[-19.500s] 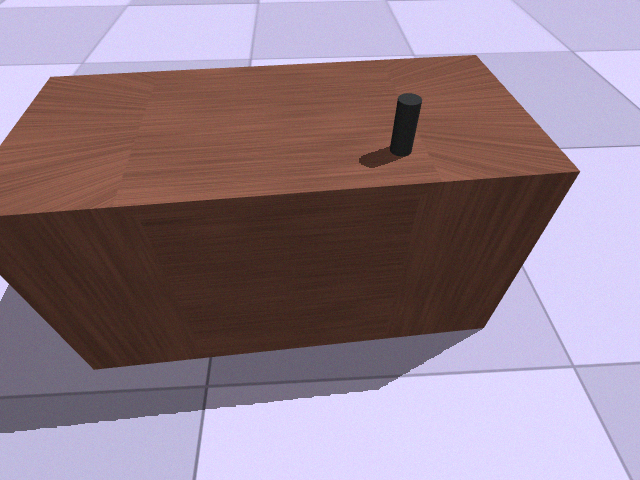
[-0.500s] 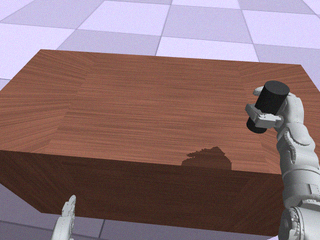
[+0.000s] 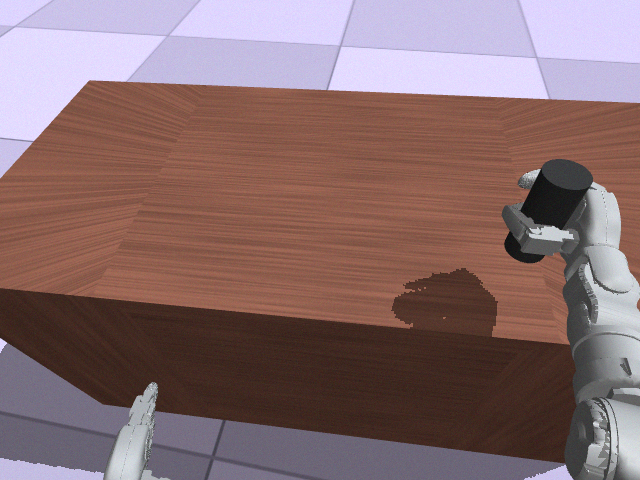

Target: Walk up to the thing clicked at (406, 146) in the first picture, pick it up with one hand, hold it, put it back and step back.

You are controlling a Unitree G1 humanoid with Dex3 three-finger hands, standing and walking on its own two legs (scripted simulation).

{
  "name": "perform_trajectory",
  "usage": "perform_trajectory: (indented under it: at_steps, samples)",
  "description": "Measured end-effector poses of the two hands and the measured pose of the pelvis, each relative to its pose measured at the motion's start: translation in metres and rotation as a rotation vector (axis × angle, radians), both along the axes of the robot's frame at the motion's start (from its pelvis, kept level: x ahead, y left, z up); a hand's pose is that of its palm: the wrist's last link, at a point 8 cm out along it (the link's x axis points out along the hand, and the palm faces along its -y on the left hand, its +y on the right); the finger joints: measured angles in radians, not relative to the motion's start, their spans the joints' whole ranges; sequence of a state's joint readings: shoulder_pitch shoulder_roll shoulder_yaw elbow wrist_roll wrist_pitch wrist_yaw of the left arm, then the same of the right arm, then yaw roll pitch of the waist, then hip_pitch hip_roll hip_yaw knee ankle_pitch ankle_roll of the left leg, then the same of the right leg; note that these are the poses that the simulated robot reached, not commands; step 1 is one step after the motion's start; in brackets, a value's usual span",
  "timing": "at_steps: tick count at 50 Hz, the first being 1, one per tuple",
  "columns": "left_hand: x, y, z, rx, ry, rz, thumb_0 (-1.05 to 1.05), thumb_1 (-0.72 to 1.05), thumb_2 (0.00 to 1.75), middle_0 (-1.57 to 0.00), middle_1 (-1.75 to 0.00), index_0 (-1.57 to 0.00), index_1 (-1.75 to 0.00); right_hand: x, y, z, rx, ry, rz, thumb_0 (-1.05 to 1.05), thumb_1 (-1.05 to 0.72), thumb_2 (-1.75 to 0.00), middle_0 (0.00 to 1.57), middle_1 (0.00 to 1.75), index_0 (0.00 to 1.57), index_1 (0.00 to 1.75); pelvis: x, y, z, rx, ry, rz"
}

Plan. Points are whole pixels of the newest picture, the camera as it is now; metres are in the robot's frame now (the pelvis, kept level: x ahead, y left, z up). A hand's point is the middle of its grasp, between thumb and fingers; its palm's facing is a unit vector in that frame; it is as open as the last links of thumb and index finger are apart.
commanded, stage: lower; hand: right
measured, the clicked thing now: (543, 214) +0.44 -0.22 +0.10
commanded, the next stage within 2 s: loosen in 1.28 s
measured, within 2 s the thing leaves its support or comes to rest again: rests again in 1.06 s
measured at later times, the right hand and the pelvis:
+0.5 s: hand (519, 235) +0.46 -0.21 +0.05, palm faces +0.14 +0.99 +0.02, open 7.0 cm; pelvis -0.01 +0.00 -0.02, yaw +0 degrees
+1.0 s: hand (512, 243) +0.47 -0.21 +0.02, palm faces +0.15 +0.99 +0.03, open 7.0 cm; pelvis -0.01 +0.00 -0.05, yaw +0 degrees
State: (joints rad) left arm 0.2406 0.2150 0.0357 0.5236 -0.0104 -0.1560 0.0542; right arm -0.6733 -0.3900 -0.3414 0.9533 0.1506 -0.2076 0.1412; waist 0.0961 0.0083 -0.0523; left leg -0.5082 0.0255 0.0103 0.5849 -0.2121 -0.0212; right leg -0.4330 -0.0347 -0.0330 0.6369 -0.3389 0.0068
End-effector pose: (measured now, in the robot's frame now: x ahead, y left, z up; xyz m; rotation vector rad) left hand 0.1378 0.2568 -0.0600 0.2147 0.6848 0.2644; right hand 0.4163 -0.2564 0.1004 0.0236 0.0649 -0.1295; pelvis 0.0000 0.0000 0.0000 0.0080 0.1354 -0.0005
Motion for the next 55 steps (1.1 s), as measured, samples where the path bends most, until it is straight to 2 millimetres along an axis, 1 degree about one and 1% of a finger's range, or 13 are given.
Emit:
perform_trajectory:
  at_steps: [9,23,33,39,55]
  samples:
    - [0.000,-0.001,0.000,0.009,-0.003,-0.003,-0.01,-0.53,0.06,-0.06,-0.05,-0.06,-0.05,0.007,-0.003,-0.009,0.003,0.002,-0.009,-0.02,0.08,-1.15,0.89,1.10,0.92,1.10,0.001,-0.002,-0.005,0.002,0.024,-0.001]
    - [-0.003,0.000,-0.002,0.043,-0.012,-0.026,-0.01,-0.54,0.06,-0.06,-0.05,-0.06,-0.05,0.011,-0.003,-0.050,0.013,0.016,-0.004,-0.02,0.07,-1.14,0.89,1.10,0.92,1.11,-0.005,-0.002,-0.021,0.003,0.088,-0.001]
    - [-0.006,-0.001,-0.006,0.059,-0.022,-0.043,-0.01,-0.54,0.07,-0.06,-0.05,-0.06,-0.05,0.017,-0.004,-0.063,0.007,0.005,-0.007,-0.02,0.07,-1.14,0.89,1.10,0.92,1.11,-0.008,-0.003,-0.032,0.007,0.125,-0.004]
    - [-0.006,-0.002,-0.004,0.070,-0.040,-0.050,-0.01,-0.54,0.06,-0.06,-0.05,-0.06,-0.05,0.019,-0.004,-0.070,0.008,0.005,-0.008,-0.02,0.07,-1.14,0.89,1.10,0.92,1.11,-0.009,-0.003,-0.038,0.009,0.140,-0.006]
    - [-0.006,-0.003,-0.005,0.089,-0.046,-0.060,-0.01,-0.54,0.07,-0.06,-0.05,-0.06,-0.05,0.022,-0.007,-0.088,0.005,0.007,-0.020,-0.02,0.07,-1.14,0.89,1.11,0.92,1.11,-0.008,-0.005,-0.048,0.016,0.170,-0.009]
